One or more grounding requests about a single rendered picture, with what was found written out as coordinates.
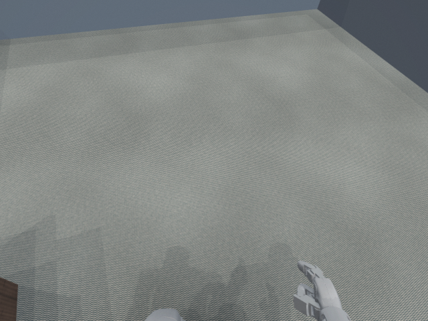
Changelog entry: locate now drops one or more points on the table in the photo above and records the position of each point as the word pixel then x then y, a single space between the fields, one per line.
pixel 8 300

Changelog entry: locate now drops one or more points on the right robot forearm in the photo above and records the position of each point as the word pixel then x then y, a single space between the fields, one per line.
pixel 333 314

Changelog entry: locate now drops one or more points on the robot right hand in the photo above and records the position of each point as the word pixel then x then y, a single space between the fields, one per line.
pixel 311 301

